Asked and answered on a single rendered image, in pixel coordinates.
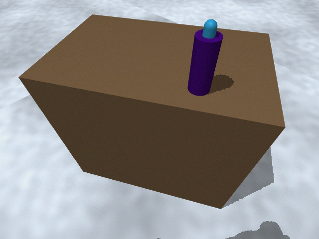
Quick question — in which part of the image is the bottle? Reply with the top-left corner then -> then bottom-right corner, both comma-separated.
188,19 -> 223,96

